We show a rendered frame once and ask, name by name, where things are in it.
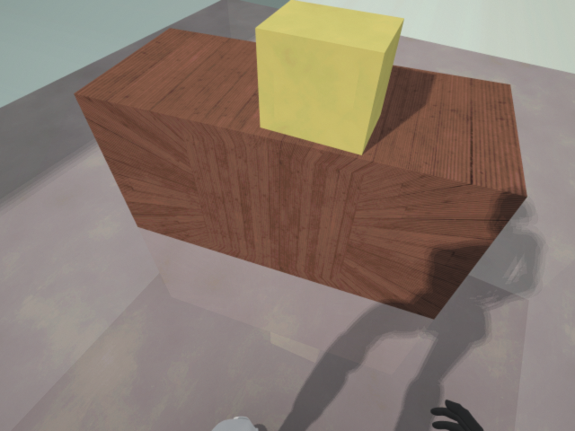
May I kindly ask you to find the robot right hand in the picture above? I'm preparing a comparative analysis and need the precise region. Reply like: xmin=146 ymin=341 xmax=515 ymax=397
xmin=430 ymin=400 xmax=483 ymax=431

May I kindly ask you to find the carton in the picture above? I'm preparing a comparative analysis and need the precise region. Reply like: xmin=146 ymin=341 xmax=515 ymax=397
xmin=255 ymin=0 xmax=404 ymax=155

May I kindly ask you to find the pedestal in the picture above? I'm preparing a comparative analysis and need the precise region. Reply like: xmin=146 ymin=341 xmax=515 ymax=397
xmin=74 ymin=28 xmax=527 ymax=320

